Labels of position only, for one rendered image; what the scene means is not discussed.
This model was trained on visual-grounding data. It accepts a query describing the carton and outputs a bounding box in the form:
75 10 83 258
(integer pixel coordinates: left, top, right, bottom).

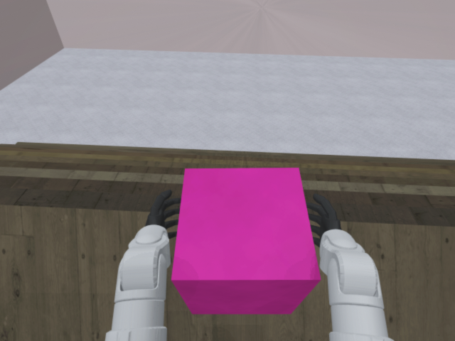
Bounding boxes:
171 168 321 314

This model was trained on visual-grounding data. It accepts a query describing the left robot forearm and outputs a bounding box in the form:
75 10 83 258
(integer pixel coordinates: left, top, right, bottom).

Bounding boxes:
105 224 171 341

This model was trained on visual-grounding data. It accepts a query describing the left robot hand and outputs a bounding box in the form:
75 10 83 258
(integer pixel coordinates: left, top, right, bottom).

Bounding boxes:
145 190 181 239

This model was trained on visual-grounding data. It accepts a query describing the right robot forearm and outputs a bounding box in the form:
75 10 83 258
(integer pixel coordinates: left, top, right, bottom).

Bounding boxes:
319 229 394 341

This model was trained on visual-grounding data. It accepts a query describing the right robot hand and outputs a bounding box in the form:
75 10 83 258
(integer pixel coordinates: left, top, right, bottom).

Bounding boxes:
306 193 342 248

